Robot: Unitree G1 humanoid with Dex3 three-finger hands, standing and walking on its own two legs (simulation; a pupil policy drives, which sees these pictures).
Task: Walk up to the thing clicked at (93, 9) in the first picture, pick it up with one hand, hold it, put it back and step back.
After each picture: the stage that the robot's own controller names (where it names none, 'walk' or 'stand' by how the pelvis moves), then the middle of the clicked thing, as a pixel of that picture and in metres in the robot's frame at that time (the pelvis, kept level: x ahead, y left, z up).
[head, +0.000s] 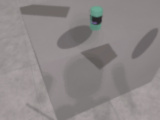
stand; (96, 18) +0.79 -0.03 +0.00
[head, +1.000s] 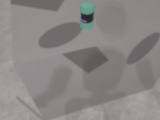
rise first; (86, 16) +0.70 +0.03 +0.03
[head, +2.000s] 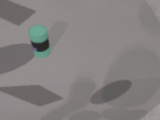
stand; (40, 42) +0.48 +0.21 +0.04
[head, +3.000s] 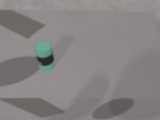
stand; (45, 56) +0.46 +0.19 +0.01
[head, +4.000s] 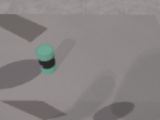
stand; (46, 60) +0.46 +0.18 +0.00
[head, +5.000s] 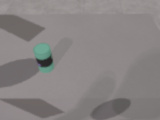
stand; (44, 58) +0.47 +0.19 +0.00
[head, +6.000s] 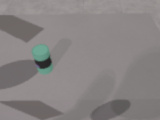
stand; (43, 59) +0.46 +0.20 +0.00
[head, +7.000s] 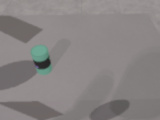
stand; (42, 60) +0.46 +0.20 +0.00
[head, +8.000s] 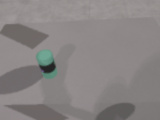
rise first; (47, 64) +0.45 +0.21 +0.01
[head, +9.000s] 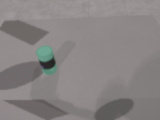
go down; (47, 60) +0.47 +0.21 +0.01
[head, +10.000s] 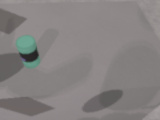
go down; (29, 52) +0.47 +0.20 +0.02
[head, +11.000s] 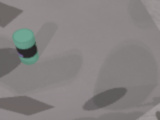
go down; (26, 47) +0.46 +0.19 +0.05
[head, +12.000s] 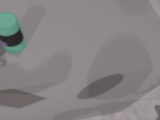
close in; (10, 34) +0.47 +0.21 +0.08
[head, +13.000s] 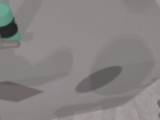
close; (4, 25) +0.49 +0.21 +0.10
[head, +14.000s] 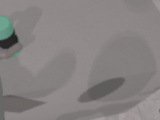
lift; (5, 38) +0.46 +0.22 +0.09
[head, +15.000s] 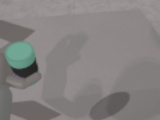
lift; (24, 65) +0.32 +0.18 +0.18
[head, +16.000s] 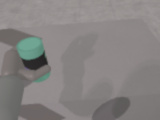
hold; (35, 60) +0.33 +0.16 +0.19
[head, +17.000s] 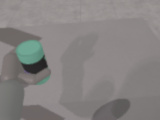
hold; (34, 63) +0.32 +0.16 +0.18
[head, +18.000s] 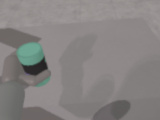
hold; (35, 65) +0.33 +0.16 +0.17
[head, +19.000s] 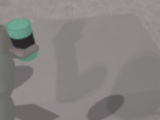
crouch; (23, 40) +0.41 +0.19 +0.19
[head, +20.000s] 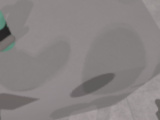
lower; out of the picture +0.49 +0.22 +0.06
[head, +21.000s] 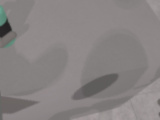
lower; out of the picture +0.49 +0.22 +0.09
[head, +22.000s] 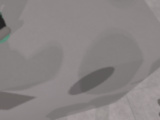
lower; out of the picture +0.51 +0.22 +0.10
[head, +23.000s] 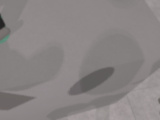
lower; out of the picture +0.51 +0.22 +0.10
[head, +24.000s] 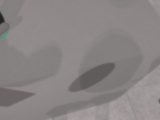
rest; out of the picture +0.52 +0.22 +0.10
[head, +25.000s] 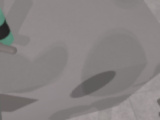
withdraw; out of the picture +0.50 +0.22 +0.09
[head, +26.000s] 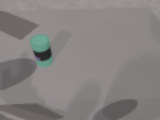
sink last; (42, 51) +0.47 +0.19 +0.06
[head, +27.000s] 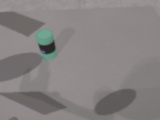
stand; (47, 45) +0.51 +0.20 +0.06
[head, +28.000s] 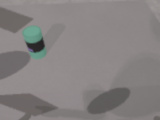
stand; (35, 43) +0.50 +0.21 +0.07
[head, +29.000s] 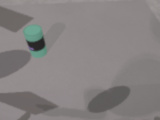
stand; (36, 41) +0.50 +0.21 +0.07
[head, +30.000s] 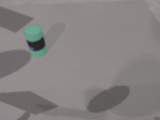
stand; (36, 41) +0.50 +0.22 +0.07
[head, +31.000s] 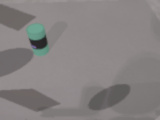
stand; (38, 40) +0.51 +0.20 +0.06
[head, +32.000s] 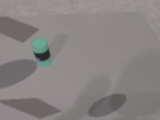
stand; (42, 52) +0.51 +0.21 +0.01
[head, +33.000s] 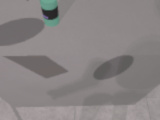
walk; (50, 10) +0.63 +0.16 +0.03
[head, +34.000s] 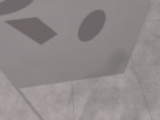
walk; out of the picture +0.89 +0.29 +0.04
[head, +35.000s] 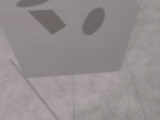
stand; out of the picture +1.13 +0.26 +0.02
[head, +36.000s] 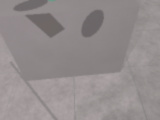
stand; out of the picture +1.10 +0.26 +0.00
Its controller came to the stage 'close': yes
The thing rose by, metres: 0.19
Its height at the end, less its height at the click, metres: +0.00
